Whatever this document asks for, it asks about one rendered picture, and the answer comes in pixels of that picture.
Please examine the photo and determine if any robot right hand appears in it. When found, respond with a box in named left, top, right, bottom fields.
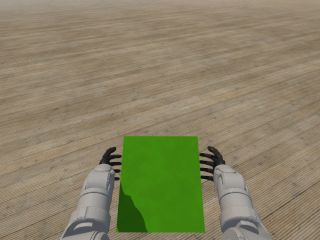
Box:
left=199, top=146, right=226, bottom=181

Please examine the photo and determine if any right robot upper arm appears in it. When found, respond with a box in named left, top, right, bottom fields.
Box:
left=220, top=227, right=271, bottom=240

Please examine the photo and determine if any left robot upper arm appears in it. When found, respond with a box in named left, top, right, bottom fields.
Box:
left=61, top=230, right=110, bottom=240

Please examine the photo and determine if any robot left forearm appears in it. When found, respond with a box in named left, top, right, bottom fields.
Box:
left=60, top=164, right=115, bottom=240

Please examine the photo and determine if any robot right forearm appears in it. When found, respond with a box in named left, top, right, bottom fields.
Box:
left=213, top=164, right=273, bottom=240

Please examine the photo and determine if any carton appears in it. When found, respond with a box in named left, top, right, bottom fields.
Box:
left=116, top=136, right=205, bottom=233

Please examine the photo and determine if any robot left hand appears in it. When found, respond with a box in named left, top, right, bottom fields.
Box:
left=99, top=147, right=122, bottom=181

